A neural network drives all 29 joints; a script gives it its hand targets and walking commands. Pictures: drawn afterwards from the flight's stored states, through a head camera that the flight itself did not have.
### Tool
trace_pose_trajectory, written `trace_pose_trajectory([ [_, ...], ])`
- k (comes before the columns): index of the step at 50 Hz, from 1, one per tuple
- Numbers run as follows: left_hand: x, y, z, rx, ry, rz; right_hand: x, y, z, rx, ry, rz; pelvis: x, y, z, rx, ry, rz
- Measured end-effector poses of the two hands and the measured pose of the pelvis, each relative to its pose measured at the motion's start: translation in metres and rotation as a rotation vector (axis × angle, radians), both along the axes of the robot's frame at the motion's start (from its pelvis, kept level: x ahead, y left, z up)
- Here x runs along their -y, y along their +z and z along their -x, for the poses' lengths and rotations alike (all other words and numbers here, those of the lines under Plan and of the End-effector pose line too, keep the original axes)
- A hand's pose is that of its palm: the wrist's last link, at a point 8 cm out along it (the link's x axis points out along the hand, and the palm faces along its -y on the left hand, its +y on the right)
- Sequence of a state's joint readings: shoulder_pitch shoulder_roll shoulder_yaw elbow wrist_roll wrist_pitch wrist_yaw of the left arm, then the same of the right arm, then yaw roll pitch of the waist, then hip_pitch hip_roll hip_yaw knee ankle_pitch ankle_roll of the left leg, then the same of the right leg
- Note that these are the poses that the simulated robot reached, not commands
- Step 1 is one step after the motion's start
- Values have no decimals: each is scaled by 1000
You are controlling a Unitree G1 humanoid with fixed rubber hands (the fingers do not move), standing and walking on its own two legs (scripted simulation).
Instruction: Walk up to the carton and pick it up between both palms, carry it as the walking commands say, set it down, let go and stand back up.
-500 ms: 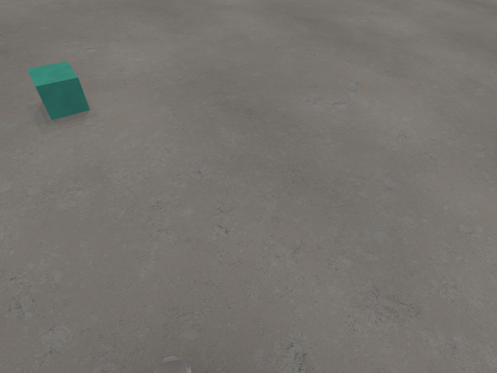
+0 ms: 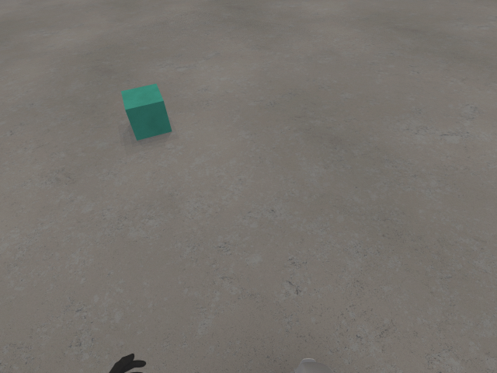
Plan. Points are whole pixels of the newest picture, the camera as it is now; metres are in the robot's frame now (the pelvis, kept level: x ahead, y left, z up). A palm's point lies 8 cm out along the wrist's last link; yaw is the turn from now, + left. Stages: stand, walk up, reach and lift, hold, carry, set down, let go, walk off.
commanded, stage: walk up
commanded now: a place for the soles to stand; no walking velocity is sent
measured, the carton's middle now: (146, 111) +2.02 +0.62 -0.63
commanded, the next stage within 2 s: none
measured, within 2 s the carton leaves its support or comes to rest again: neither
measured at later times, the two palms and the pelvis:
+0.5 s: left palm out of the picture +0.13 +0.24 -0.11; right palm (284, 209) +0.52 -0.11 -0.10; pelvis +0.29 +0.04 +0.00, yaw +17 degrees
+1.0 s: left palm (111, 189) +0.66 +0.36 -0.11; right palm (294, 179) +0.68 -0.17 -0.15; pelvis +0.62 +0.09 -0.02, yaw +19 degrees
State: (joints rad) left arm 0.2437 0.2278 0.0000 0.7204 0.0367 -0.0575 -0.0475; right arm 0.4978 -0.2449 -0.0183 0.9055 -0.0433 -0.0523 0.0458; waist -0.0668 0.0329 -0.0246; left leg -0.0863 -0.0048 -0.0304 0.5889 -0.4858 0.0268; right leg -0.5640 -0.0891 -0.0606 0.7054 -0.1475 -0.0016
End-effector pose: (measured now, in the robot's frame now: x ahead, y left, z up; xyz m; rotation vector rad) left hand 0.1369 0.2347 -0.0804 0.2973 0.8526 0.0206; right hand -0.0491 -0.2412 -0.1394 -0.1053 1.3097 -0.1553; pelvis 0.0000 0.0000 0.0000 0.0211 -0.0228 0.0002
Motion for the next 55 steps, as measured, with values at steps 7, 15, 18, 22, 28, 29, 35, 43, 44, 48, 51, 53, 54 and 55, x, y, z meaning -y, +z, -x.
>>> trace_pose_trajectory([
  [7,0,-25,5,-103,256,-32,51,-13,-168,56,217,60,21,-15,-75,2,110,34],
  [15,12,-13,51,-358,452,9,11,39,-373,259,408,45,13,18,-161,-10,203,43],
  [18,15,-12,55,-455,496,37,-25,49,-437,313,467,6,5,21,-197,-14,233,40],
  [22,11,-20,38,-547,552,78,-83,50,-515,360,549,-49,-15,16,-249,-20,275,42],
  [28,-23,-54,-29,-628,581,120,-154,22,-606,415,569,-57,-62,-17,-332,-24,329,39],
  [29,-32,-58,-49,-608,583,122,-158,18,-612,399,551,-51,-67,-18,-343,-21,342,31],
  [35,-90,-46,-215,-306,494,82,-139,19,-617,240,463,2,-82,-2,-407,-6,356,3],
  [43,-119,-12,-409,-85,361,52,-93,24,-643,109,352,67,-91,9,-510,-8,338,-6],
  [44,-119,-11,-429,-73,352,48,-88,22,-651,97,344,69,-91,8,-526,-9,337,-7],
  [48,-121,-19,-502,-24,348,14,-71,0,-696,42,353,74,-87,-11,-592,-11,338,-10],
  [51,-120,-27,-526,-31,410,8,-72,-11,-743,16,391,75,-89,-18,-625,-5,342,17],
  [53,-119,-26,-529,-69,458,15,-81,-7,-782,46,423,67,-93,-13,-644,-1,353,28],
  [54,-119,-24,-528,-89,479,20,-89,-3,-804,70,444,61,-95,-9,-653,1,360,31],
  [55,-119,-22,-527,-110,499,24,-97,2,-825,97,467,54,-98,-5,-662,3,368,35],
])
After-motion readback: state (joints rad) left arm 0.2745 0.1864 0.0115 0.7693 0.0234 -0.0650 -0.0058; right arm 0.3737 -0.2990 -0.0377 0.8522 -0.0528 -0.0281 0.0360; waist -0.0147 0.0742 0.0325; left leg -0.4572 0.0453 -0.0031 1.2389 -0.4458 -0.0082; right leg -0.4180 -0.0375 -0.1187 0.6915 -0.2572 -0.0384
